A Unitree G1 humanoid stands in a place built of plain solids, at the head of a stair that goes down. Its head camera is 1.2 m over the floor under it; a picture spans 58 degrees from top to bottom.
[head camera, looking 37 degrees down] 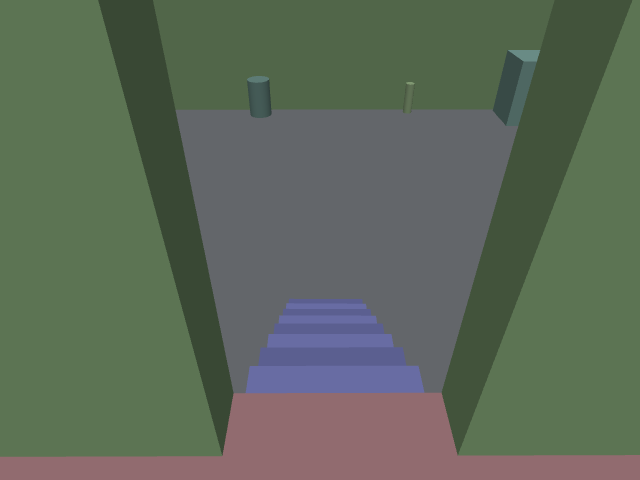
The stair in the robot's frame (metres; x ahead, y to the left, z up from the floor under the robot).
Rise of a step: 0.19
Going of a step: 0.24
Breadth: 0.65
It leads straight ahead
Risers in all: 9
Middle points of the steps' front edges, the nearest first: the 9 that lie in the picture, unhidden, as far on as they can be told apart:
0.80 -0.06 0.00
1.04 -0.05 -0.19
1.29 -0.05 -0.38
1.53 -0.05 -0.58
1.78 -0.05 -0.77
2.02 -0.05 -0.96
2.26 -0.05 -1.15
2.51 -0.05 -1.34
2.75 -0.05 -1.53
